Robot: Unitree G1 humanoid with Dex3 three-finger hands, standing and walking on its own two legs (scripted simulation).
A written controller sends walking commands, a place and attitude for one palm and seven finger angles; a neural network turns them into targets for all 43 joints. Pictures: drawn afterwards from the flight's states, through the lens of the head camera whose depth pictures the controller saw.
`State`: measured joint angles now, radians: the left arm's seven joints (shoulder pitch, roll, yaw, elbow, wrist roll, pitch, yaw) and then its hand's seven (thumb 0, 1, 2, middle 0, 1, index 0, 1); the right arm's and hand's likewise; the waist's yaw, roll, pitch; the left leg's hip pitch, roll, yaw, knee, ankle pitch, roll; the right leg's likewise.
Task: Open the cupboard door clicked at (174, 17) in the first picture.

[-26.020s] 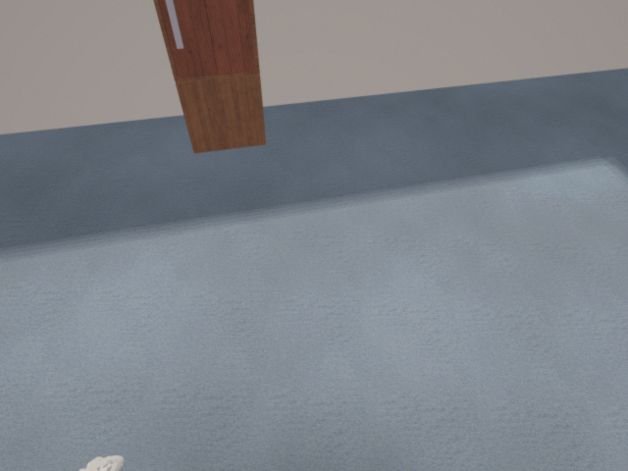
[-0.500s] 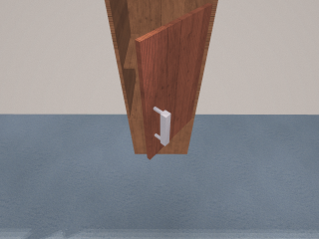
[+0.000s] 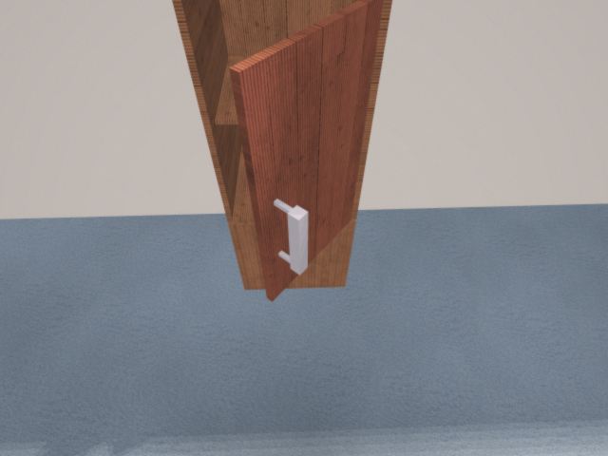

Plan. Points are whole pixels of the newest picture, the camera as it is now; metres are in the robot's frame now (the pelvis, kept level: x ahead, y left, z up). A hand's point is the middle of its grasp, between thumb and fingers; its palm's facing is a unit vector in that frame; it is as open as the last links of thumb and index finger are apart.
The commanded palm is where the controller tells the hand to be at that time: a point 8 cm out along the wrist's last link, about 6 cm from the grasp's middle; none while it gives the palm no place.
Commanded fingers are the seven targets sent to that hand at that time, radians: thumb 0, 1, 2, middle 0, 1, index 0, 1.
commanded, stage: walk to a spot facing it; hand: left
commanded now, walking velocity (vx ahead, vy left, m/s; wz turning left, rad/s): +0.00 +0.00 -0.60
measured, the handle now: (289, 237) +0.52 +0.07 -0.11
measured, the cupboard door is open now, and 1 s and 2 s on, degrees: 49 49 49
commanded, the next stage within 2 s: none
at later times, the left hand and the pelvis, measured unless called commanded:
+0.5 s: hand out of the picture +0.10 +0.15 -0.16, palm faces -0.20 -0.92 -0.33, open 7.4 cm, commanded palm none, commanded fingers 0.00 0.90 0.90 -0.20 -0.30 -0.20 -0.30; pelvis -0.02 -0.05 +0.00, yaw -16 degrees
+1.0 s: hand (240, 425) +0.19 +0.12 -0.17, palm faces -0.47 -0.85 -0.24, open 7.4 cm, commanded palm none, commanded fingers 0.00 0.90 0.90 -0.20 -0.30 -0.20 -0.30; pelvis +0.02 -0.04 +0.00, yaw -33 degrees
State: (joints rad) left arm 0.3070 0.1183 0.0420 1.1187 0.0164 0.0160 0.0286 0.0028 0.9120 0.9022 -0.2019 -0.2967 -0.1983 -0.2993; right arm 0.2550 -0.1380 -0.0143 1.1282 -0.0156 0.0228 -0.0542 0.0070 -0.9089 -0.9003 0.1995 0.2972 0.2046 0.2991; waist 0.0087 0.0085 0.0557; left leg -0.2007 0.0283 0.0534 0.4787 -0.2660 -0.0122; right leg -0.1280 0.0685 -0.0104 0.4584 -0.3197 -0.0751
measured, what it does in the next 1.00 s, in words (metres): steps on the spot, turning right: left foot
